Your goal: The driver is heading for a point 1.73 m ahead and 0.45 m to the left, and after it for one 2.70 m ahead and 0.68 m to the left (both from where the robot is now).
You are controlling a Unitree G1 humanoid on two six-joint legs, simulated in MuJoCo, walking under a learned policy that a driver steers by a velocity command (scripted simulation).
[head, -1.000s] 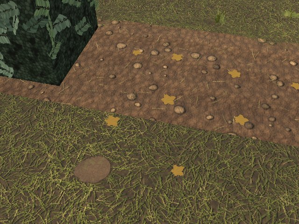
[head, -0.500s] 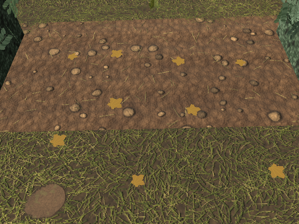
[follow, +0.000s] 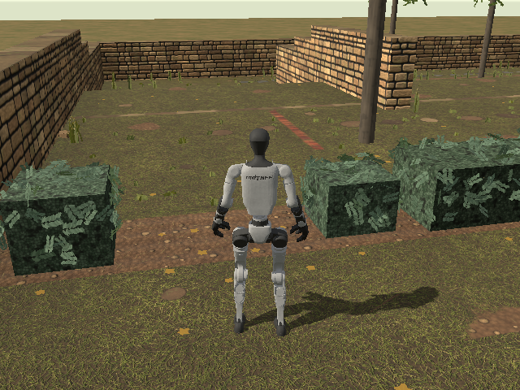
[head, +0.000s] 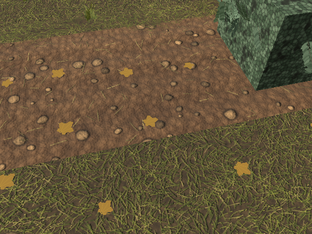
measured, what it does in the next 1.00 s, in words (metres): walks ahead: left foot, then right foot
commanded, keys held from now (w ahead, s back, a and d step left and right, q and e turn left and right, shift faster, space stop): w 1.00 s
